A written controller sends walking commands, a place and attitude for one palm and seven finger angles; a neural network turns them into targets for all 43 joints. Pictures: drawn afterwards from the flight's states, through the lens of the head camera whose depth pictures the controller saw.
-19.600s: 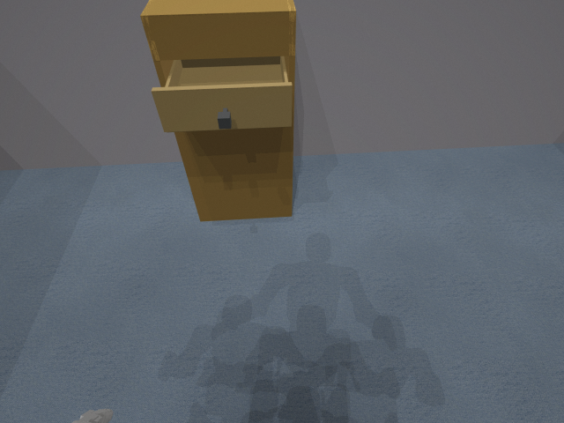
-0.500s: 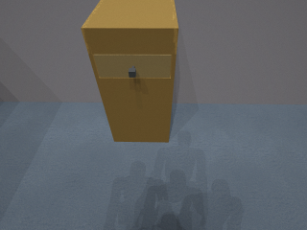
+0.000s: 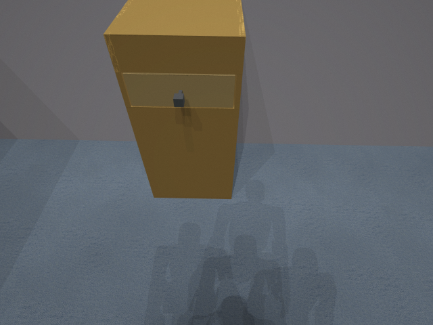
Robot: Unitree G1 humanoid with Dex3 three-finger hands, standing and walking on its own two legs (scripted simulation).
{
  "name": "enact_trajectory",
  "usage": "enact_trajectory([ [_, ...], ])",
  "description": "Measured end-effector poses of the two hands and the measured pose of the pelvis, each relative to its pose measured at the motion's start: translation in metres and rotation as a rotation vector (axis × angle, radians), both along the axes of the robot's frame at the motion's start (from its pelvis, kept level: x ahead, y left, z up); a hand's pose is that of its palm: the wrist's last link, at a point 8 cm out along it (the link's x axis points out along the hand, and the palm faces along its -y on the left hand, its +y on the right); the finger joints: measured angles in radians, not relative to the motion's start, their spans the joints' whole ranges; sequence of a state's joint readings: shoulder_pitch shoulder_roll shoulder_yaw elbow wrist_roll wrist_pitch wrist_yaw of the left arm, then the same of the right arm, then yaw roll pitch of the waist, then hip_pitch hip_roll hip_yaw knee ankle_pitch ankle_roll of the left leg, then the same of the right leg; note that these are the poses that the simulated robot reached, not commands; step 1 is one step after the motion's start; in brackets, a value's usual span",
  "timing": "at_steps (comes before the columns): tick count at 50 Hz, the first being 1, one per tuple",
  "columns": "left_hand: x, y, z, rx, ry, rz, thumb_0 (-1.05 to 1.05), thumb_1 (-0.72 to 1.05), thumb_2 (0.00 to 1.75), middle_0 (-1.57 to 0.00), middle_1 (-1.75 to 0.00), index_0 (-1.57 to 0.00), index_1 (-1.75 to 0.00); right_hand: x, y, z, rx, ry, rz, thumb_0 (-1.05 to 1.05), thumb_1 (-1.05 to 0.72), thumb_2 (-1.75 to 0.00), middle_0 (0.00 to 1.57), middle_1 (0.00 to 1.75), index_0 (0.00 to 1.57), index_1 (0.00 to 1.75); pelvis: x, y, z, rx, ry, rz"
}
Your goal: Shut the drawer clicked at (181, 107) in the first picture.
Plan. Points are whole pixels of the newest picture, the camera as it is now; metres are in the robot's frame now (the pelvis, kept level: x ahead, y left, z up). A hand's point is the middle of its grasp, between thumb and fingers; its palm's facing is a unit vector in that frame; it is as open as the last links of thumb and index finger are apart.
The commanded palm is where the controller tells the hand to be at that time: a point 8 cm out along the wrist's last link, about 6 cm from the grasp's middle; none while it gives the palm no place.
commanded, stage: look to check the result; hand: left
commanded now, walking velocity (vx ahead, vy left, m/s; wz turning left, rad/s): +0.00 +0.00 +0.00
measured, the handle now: (179, 97) +0.84 +0.17 -0.07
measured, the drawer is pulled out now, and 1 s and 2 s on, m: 0.00 0.00 0.00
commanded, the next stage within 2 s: stand and wait in 0.42 s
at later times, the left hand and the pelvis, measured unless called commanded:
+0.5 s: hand out of the picture -0.01 +0.14 -0.17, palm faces +0.06 -0.98 -0.18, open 7.4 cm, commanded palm none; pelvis +0.02 -0.01 +0.00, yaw +0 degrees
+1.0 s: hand out of the picture +0.00 +0.15 -0.17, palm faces +0.06 -0.98 -0.20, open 7.4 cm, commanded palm none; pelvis +0.02 -0.02 +0.00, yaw -1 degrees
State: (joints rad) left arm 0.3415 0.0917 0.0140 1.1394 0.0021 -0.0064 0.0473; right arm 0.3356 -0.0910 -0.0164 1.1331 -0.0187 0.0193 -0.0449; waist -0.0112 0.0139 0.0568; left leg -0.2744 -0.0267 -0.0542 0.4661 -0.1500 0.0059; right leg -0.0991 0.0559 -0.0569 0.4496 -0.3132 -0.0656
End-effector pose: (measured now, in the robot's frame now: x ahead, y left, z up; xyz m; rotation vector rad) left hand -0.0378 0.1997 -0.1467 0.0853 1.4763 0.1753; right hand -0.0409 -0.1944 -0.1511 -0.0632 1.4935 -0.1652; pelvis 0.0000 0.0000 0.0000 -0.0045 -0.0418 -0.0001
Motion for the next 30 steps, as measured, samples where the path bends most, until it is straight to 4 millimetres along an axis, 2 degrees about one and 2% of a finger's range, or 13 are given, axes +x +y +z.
enact_trajectory([
  [15,0.012,-0.003,0.003,0.015,0.003,0.000,0.00,0.91,0.90,-0.20,-0.30,-0.20,-0.30,0.031,-0.013,-0.001,-0.011,-0.037,0.024,0.01,-0.91,-0.90,0.20,0.30,0.20,0.30,0.012,-0.006,0.001,0.007,0.001,-0.003],
  [30,0.031,-0.005,0.004,0.023,-0.025,-0.010,0.00,0.91,0.90,-0.20,-0.30,-0.20,-0.30,0.046,-0.026,0.000,-0.027,-0.057,0.030,0.01,-0.91,-0.90,0.20,0.30,0.20,0.30,0.020,-0.011,0.002,0.012,-0.002,-0.007],
])
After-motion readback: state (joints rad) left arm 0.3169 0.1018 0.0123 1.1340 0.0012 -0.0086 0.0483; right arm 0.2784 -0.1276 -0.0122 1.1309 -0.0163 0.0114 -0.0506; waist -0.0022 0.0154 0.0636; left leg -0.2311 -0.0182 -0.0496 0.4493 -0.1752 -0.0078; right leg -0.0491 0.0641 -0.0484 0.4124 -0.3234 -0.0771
